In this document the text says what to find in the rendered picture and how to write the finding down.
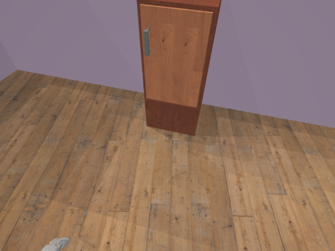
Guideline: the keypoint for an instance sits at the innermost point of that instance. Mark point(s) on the handle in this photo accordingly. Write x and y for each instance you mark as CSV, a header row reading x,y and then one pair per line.
x,y
146,42

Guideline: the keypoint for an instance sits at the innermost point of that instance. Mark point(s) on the left robot hand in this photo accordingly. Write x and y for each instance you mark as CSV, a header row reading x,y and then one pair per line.
x,y
56,244

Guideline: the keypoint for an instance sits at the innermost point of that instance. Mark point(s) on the cupboard door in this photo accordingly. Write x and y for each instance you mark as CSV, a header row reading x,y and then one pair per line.
x,y
178,40

